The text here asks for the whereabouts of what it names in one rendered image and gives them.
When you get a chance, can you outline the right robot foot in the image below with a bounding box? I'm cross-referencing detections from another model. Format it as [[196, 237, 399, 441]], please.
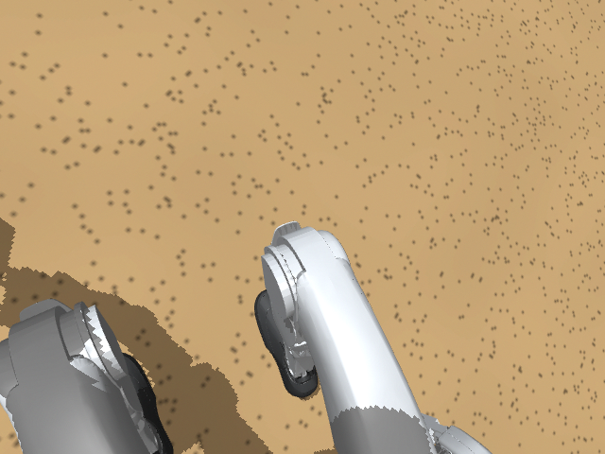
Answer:
[[254, 289, 318, 397]]

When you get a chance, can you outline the left robot foot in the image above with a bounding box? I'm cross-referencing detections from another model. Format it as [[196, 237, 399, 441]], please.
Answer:
[[122, 353, 174, 454]]

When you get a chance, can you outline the right robot hand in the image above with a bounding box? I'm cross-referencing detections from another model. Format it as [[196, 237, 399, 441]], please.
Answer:
[[422, 413, 492, 454]]

